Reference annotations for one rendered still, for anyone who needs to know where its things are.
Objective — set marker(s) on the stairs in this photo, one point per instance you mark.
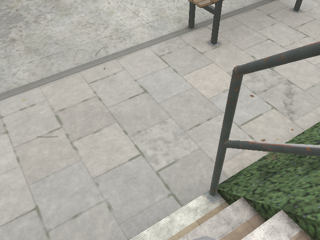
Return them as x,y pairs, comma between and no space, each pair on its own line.
213,217

